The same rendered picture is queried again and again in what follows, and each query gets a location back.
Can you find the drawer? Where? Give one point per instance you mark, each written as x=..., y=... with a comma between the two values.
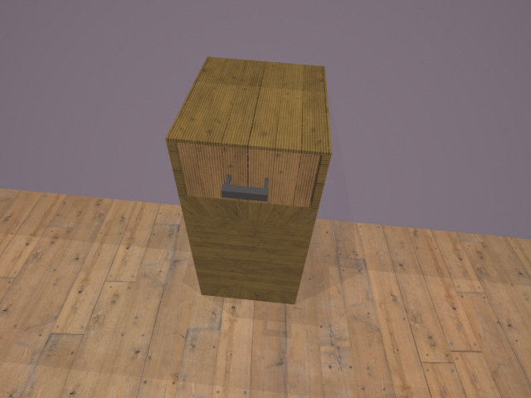
x=291, y=175

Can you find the handle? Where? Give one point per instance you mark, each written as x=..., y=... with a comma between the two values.
x=245, y=193

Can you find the cabinet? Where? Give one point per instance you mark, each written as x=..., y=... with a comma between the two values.
x=245, y=249

